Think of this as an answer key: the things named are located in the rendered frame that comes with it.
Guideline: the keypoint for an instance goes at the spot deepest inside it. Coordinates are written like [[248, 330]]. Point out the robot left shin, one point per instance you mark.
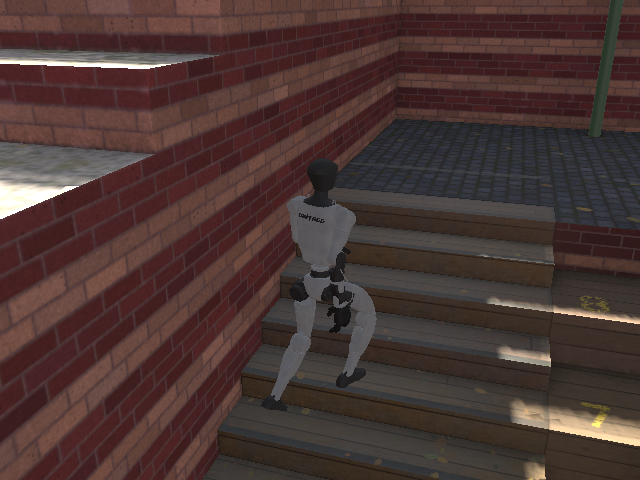
[[290, 363]]

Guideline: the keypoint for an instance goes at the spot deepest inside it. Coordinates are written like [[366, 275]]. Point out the left robot foot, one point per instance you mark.
[[271, 404]]

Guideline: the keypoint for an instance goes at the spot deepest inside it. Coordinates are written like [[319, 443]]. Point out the left robot upper arm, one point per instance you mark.
[[292, 206]]

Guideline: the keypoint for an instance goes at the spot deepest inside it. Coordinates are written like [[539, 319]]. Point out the right robot upper arm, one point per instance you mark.
[[345, 220]]

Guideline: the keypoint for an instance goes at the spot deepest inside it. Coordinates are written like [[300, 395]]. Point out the right robot hand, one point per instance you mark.
[[341, 317]]

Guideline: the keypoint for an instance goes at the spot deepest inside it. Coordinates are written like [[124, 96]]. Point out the right robot forearm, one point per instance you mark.
[[337, 287]]

